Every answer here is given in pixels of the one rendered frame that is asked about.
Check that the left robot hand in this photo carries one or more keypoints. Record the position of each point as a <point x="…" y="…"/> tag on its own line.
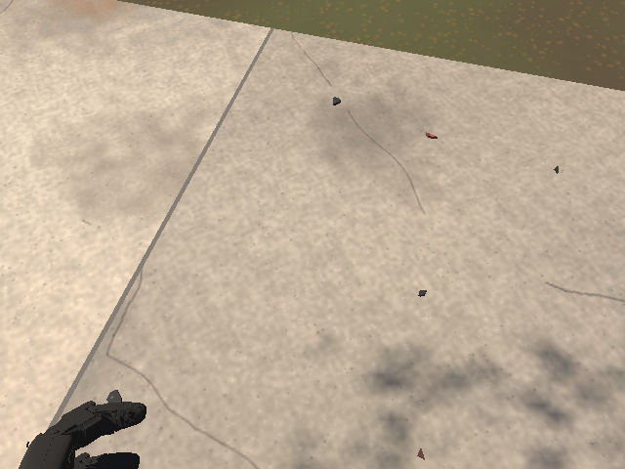
<point x="55" y="449"/>

